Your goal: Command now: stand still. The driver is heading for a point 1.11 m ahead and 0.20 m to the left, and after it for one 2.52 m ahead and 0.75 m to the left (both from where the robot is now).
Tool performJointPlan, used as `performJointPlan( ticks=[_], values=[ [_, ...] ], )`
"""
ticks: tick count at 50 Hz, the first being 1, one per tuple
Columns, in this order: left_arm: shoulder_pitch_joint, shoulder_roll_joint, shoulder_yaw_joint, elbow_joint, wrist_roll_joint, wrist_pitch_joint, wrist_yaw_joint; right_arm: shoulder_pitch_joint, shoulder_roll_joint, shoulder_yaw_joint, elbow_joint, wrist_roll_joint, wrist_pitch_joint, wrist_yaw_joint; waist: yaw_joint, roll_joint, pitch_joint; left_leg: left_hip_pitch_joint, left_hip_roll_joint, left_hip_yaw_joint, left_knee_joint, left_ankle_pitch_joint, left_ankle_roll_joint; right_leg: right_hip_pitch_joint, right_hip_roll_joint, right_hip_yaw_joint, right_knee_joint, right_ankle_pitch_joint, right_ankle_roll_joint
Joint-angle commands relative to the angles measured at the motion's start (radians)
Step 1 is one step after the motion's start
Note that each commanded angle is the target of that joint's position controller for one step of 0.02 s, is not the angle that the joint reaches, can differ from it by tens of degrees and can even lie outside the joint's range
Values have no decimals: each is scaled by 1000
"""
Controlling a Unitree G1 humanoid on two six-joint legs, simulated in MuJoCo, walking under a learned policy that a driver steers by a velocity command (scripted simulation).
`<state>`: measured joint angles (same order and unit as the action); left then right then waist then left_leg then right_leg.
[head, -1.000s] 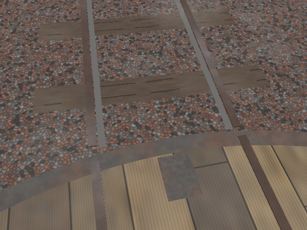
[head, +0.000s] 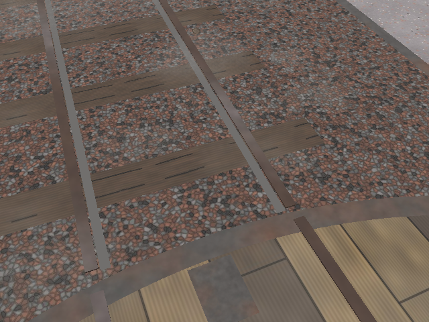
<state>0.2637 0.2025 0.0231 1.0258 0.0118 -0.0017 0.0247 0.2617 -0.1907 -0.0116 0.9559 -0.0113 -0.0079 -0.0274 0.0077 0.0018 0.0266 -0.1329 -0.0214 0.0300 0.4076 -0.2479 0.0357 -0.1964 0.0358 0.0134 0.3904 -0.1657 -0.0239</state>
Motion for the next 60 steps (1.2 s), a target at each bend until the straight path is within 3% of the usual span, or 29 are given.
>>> performJointPlan(
  ticks=[1, 8, 11, 12, 14, 16, 20, 22, 23, 24, 25, 26, 27, 28, 31, 36, 41, 43, 45, 46, 47, 48, 49, 50, 51, 53, 55, 57, 60],
  values=[
    [19, 76, 10, 3, -1, -8, 6, 44, -88, -16, 1, 0, -9, -4, -8, -5, 22, -67, 117, -119, -105, 52, 29, 37, -98, 110, -58, 72, -23],
    [33, 60, 1, 67, -2, -5, 11, 71, -65, -5, 65, 0, -9, -8, -5, 5, 32, -68, 113, -115, -107, 68, 26, 50, -103, 105, -58, 84, -24],
    [47, 71, 9, 75, 4, 2, 7, 107, -110, -24, 83, -3, 3, -5, -15, 58, 48, -95, 101, -157, -130, -360, 68, -26, -29, 46, 32, -282, -50],
    [27, 70, 11, 64, 11, 5, 2, 127, -122, -31, 85, -4, 9, -3, -27, 79, 95, -108, 133, -218, -167, -505, 97, -115, -9, 30, 82, -371, -57],
    [-26, 14, 0, 29, 27, -5, -13, 188, -143, -45, 107, -2, 10, -3, -51, 154, 168, -87, 272, -392, -276, -627, 174, -240, 5, -61, 255, -278, -48],
    [-59, 27, 5, 0, 26, -26, -24, 187, -136, -50, 111, -12, -3, -1, -49, 125, 178, -69, 330, -441, -313, -516, 209, -301, -45, -47, 357, -247, -51],
    [-16, 19, 13, -7, 7, -62, -38, 136, -135, -59, 105, -6, -30, 9, 2, 102, 142, -104, 252, -282, -233, -334, 171, -136, -30, -88, 180, -199, -61],
    [157, 15, 23, 57, 2, -70, -32, 98, -120, -58, 91, -2, -35, 11, 71, 51, 107, -288, 172, -181, -91, -305, 136, 185, 16, -103, 38, -128, -63],
    [276, 69, 40, 83, 12, -78, -21, 67, -77, -44, 70, -8, -46, 16, 121, -85, 75, -409, 99, -78, 134, -238, 101, 332, -119, 96, -77, -257, -83],
    [401, 178, 66, 96, 11, -78, -15, 50, -3, -25, 25, -3, -56, 27, 149, -319, 17, -587, -24, 72, 464, -267, 55, 428, -370, 534, -265, -567, -172],
    [378, 155, 60, 108, 13, -66, -13, 8, -95, -47, 12, -32, -54, 32, 118, -204, 81, -638, 11, -3, 643, -293, 72, 321, -422, 623, -278, -591, -226],
    [291, 122, 48, 72, 15, -68, -18, -29, -88, -49, 5, -36, -58, 43, 76, -77, 121, -643, 55, -49, 691, -197, 79, 262, -377, 536, -255, -480, -219],
    [226, 113, 47, 55, 14, -73, -19, -19, -59, -43, 9, -26, -63, 53, 41, -79, 113, -630, 76, -48, 697, -126, 70, 211, -355, 484, -274, -450, -216],
    [176, 92, 39, 34, 8, -82, -17, -19, -65, -46, 15, -24, -66, 59, 13, -50, 110, -594, 101, -53, 672, -56, 58, 181, -312, 405, -296, -349, -192],
    [219, 52, 20, 56, 3, -103, -9, -17, -60, -49, 22, -26, -50, 67, -6, -57, 77, -562, 93, -10, 620, 32, 23, 206, -242, 226, -277, -11, -161],
    [282, 53, 7, 76, 6, -108, -7, -238, -38, -36, -68, -19, -37, 65, 25, -77, 112, -582, 75, 49, 418, 117, -13, 183, -214, 120, -263, 275, -174],
    [298, 81, 10, 88, 7, -112, -3, -344, -50, -30, -123, -6, -38, 61, 33, -107, 119, -436, 37, 87, 213, 172, 36, 197, -231, 78, -242, 448, -165],
    [266, 100, 14, 85, 9, -113, -1, -276, -74, -42, -111, -7, -44, 50, -12, -96, 80, -322, 2, 94, 175, 133, 76, 238, -241, 48, -138, 696, -145],
    [246, 122, 21, 85, 7, -107, 0, -24, -112, -67, -30, -8, -59, 34, -119, -73, -57, -40, -50, 110, 99, 132, 116, 231, -209, 3, 168, 860, -114],
    [240, 113, 18, 73, 3, -106, -4, 138, -161, -86, 14, -25, -68, 23, -178, -47, -146, 204, 53, 1, 87, 73, 149, 66, -173, -12, 404, 638, -101],
    [317, 16, 1, 44, -21, -104, -14, 252, -262, -110, 23, -49, -68, 20, -153, 141, -292, 457, 350, -441, 34, -124, 248, -223, -42, -79, 790, 67, -62],
    [326, 58, 21, 49, -11, -105, -23, 205, -255, -109, 29, -17, -54, 36, -123, 180, -320, 453, 421, -788, -153, -168, 327, -387, 45, 13, 985, -318, -65],
    [217, 88, 31, 14, 5, -103, -24, 74, -211, -98, 12, 2, -53, 41, -71, 111, -145, 317, 374, -654, -173, -241, 297, -476, -39, 39, 1000, -221, -78],
    [125, 87, 31, -13, 14, -112, -29, 2, -141, -80, -3, 8, -59, 45, -61, 34, -47, 168, 335, -522, -198, -154, 274, -469, -80, 30, 942, -131, -77],
    [95, 68, 31, -22, 17, -112, -31, -23, -106, -69, 0, 2, -66, 45, -28, 6, -1, 64, 286, -438, -218, -41, 247, -421, -109, 31, 875, -93, -71],
    [111, 37, 29, -32, 37, -89, -37, 2, -71, -54, 24, 1, -78, 36, 23, 12, 8, -51, 225, -331, -231, 123, 223, -328, -130, 29, 779, -91, -42],
    [82, 30, 28, -59, 38, -72, -38, 51, -100, -58, 35, 0, -89, 29, 34, 24, 14, -85, 205, -285, -230, 239, 237, -325, -127, 8, 703, -100, -11],
    [-13, 40, 27, -105, 35, -60, -39, 80, -128, -63, 32, 2, -87, 24, 23, 34, 38, -107, 184, -262, -256, 213, 237, -366, -129, -13, 599, -39, 18],
    [-178, 50, 23, -171, 25, -55, -43, 140, -127, -62, 28, 4, -81, 28, -23, 42, 64, -85, 160, -259, -264, 225, 214, -405, -118, -26, 418, 89, 47]
  ],
)
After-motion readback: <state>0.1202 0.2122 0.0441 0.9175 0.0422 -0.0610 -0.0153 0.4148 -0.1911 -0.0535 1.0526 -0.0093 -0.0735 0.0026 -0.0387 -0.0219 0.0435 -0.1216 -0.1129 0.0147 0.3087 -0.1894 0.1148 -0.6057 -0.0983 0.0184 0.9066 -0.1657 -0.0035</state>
